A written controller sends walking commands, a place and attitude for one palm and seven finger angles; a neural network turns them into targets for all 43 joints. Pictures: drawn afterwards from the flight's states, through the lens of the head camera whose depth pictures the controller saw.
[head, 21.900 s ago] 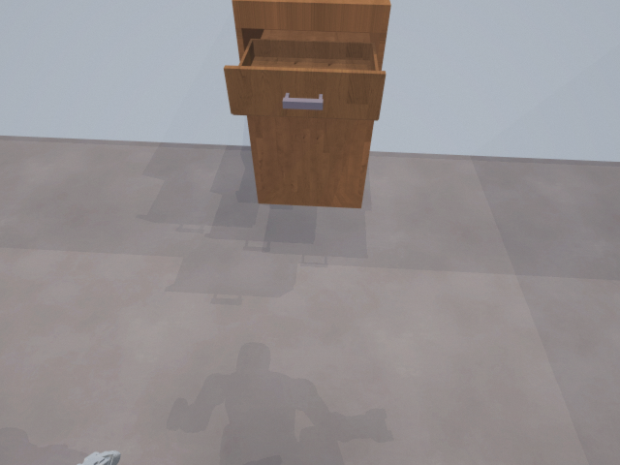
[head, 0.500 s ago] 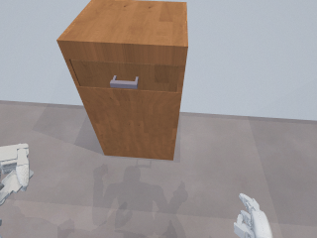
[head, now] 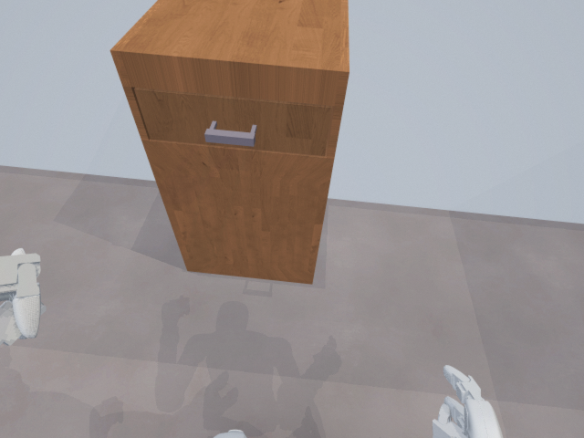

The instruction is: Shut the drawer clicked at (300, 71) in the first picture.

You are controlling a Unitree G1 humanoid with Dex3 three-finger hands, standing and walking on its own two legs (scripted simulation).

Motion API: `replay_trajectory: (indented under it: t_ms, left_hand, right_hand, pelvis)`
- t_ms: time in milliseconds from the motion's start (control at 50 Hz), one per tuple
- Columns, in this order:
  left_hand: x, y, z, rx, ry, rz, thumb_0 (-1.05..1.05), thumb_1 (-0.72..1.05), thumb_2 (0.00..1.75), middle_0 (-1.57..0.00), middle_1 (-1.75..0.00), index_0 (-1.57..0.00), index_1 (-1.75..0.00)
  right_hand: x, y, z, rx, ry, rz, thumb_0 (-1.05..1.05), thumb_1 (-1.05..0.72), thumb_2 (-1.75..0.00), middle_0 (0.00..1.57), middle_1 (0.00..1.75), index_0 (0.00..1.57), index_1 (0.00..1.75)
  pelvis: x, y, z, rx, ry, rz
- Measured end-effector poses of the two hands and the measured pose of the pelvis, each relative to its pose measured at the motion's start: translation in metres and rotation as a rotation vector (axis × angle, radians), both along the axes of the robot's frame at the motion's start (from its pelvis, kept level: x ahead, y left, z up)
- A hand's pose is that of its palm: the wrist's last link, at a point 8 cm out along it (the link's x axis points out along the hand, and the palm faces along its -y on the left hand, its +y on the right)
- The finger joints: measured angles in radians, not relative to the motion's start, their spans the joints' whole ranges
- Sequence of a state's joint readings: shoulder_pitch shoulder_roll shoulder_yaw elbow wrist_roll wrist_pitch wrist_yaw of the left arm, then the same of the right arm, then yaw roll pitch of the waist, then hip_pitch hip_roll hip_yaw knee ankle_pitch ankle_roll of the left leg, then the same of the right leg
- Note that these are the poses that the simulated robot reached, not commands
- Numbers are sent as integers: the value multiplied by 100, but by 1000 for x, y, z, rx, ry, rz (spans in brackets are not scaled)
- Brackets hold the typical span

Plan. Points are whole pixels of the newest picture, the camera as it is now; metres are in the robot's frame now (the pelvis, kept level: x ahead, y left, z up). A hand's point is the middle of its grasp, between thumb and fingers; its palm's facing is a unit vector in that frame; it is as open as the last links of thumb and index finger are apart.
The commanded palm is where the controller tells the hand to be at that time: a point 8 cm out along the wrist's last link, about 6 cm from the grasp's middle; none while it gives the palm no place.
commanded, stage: step back with the hand held close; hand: left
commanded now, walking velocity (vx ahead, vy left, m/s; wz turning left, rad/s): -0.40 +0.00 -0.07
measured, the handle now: (232, 132) +0.76 +0.16 -0.04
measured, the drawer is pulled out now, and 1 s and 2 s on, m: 0.00 0.00 0.00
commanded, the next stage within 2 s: stop stepping back and stand still in 0.36 s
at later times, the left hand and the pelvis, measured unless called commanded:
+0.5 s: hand out of the picture +0.11 +0.26 +0.19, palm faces +0.37 -0.83 -0.42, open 3.2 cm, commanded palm +0.06 +0.30 +0.19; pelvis -0.09 +0.02 +0.00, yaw -3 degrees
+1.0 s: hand out of the picture +0.06 +0.27 +0.18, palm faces +0.33 -0.87 -0.37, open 3.2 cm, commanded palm +0.00 +0.30 +0.19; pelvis -0.16 +0.04 +0.01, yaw -7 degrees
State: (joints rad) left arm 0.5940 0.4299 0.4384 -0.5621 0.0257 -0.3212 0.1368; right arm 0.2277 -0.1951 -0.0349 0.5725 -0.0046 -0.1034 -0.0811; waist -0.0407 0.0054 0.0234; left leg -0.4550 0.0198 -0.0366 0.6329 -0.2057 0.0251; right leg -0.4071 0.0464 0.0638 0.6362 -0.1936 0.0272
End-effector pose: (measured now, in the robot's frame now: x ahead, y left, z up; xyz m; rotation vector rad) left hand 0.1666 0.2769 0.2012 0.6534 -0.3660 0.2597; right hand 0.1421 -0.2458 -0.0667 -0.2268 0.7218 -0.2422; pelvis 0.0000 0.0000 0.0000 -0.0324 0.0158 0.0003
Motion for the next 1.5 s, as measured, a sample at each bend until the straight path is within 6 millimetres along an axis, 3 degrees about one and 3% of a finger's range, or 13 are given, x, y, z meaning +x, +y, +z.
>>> replay_trajectory:
  t_ms: [160,360,460,640,820,960,1060,1160,1300,1340,1400,1440,1500]
  left_hand:
    - [-31,-3,-2,-74,-3,-26,1,88,89,-141,-159,-141,-160]
    - [-73,32,5,-66,-39,31,1,88,89,-141,-159,-141,-160]
    - [-98,23,-2,-114,-43,32,1,89,89,-141,-159,-141,-160]
    - [-99,28,-4,-155,3,-53,1,88,89,-141,-159,-141,-160]
    - [-152,21,3,-135,63,-65,1,88,89,-141,-159,-141,-160]
    - [-143,39,-12,-216,-34,-12,1,88,89,-141,-159,-141,-160]
    - [-148,16,-9,-161,43,-66,1,89,89,-141,-159,-141,-160]
    - [-170,0,7,-110,24,-120,1,88,89,-141,-159,-141,-160]
    - [-174,19,4,-141,-8,-15,1,88,89,-141,-159,-141,-160]
    - [-163,25,-25,-147,94,-10,0,89,89,-141,-159,-141,-160]
    - [-148,34,-118,-270,468,97,0,89,90,-138,-157,-139,-157]
    - [-161,29,-186,-363,738,170,0,90,90,-134,-154,-135,-154]
    - [-209,5,-267,-471,1097,215,0,90,89,-126,-146,-127,-146]
  right_hand:
    - [-5,6,-1,-13,21,50,1,-90,-90,21,30,21,30]
    - [-33,37,15,-10,-36,82,1,-91,-90,20,30,21,30]
    - [-46,44,5,17,-34,135,1,-90,-90,21,30,21,30]
    - [-101,49,18,6,-46,44,1,-90,-90,21,30,21,30]
    - [-162,29,24,-35,-10,-1,1,-90,-90,21,30,21,30]
    - [-201,25,8,-60,-2,-88,1,-90,-90,20,30,21,30]
    - [-220,39,5,31,-21,-84,1,-91,-90,20,30,21,30]
    - [-233,37,-4,53,57,-56,1,-90,-90,21,30,21,30]
    - [-231,23,-10,-3,65,-57,1,-90,-90,21,30,21,30]
    - [-225,19,-19,15,68,-24,1,-90,-90,20,30,21,30]
    - [-222,15,-41,47,153,18,1,-91,-90,20,30,21,30]
    - [-223,17,-49,71,195,23,1,-91,-90,20,30,20,30]
    - [-235,24,-53,95,266,11,1,-91,-90,20,30,20,30]
  pelvis:
    - [-24,6,1,3,-1,5]
    - [-56,18,7,-56,5,36]
    - [-78,16,0,-5,42,-37]
    - [-110,31,9,9,-10,-57]
    - [-142,34,15,23,-34,-104]
    - [-160,45,3,22,-67,-119]
    - [-170,34,8,38,-70,-120]
    - [-179,27,10,52,-58,-118]
    - [-174,33,7,35,-35,-89]
    - [-178,36,2,38,-37,-61]
    - [-183,37,-4,58,-36,-28]
    - [-186,35,-5,54,-46,-21]
    - [-188,32,-3,47,-61,-18]
